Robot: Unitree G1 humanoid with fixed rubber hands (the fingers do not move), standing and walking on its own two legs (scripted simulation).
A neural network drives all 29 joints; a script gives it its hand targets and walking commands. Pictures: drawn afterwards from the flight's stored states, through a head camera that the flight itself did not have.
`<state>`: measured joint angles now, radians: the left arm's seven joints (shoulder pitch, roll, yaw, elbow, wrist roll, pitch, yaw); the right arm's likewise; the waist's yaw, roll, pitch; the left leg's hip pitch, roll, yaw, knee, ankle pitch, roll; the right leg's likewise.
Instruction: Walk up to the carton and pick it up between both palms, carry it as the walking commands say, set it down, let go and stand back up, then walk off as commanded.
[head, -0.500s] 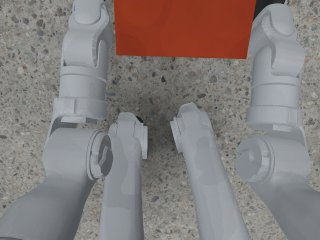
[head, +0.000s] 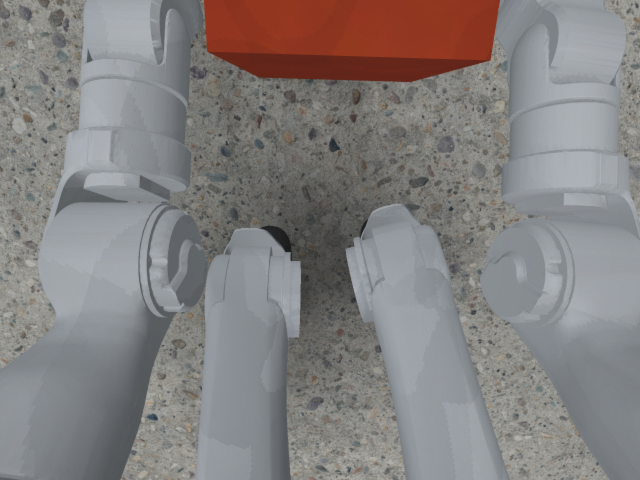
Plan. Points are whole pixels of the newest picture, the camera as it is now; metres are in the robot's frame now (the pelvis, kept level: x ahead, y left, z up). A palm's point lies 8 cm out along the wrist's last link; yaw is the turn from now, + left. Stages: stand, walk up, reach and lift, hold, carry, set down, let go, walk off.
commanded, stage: set down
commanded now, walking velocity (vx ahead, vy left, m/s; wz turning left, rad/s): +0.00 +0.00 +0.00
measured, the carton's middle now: out of the picture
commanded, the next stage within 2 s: none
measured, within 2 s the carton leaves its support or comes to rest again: rests again in 1.16 s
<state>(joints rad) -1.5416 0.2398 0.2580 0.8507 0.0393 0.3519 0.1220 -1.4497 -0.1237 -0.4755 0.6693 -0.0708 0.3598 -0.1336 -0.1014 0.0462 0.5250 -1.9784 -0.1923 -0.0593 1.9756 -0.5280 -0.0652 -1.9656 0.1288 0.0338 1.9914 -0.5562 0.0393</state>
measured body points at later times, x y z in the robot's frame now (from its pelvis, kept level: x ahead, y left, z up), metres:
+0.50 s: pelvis +0.03 +0.00 -0.04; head +0.42 -0.03 +0.16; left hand +0.62 +0.07 -0.24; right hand +0.58 -0.22 -0.23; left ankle +0.13 +0.11 -0.41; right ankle +0.12 -0.11 -0.41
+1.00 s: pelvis +0.03 +0.01 -0.07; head +0.40 -0.03 +0.17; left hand +0.61 +0.07 -0.24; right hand +0.57 -0.22 -0.23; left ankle +0.13 +0.11 -0.41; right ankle +0.12 -0.11 -0.41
